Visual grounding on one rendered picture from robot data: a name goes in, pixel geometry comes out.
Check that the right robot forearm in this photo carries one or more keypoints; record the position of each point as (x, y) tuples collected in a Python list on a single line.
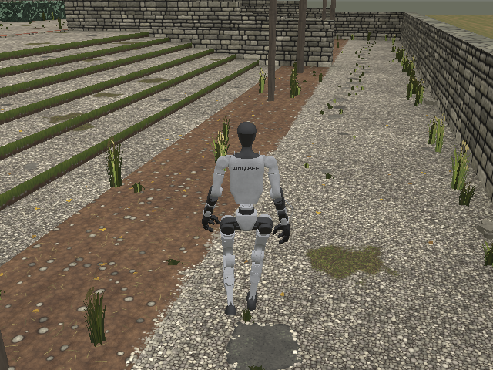
[(281, 209)]

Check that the left robot hand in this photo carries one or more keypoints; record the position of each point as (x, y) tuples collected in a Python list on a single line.
[(209, 220)]

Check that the humanoid robot torso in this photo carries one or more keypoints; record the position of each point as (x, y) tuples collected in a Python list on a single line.
[(246, 186)]

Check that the robot right thigh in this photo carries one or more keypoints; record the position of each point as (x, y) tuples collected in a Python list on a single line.
[(264, 228)]

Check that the right robot hand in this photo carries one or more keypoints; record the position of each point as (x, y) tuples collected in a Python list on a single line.
[(285, 233)]

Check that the left robot forearm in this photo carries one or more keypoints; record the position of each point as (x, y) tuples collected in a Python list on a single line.
[(210, 204)]

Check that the right robot upper arm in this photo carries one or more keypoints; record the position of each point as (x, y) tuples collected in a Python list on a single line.
[(274, 177)]

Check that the left robot upper arm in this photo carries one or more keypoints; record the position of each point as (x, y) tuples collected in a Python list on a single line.
[(218, 175)]

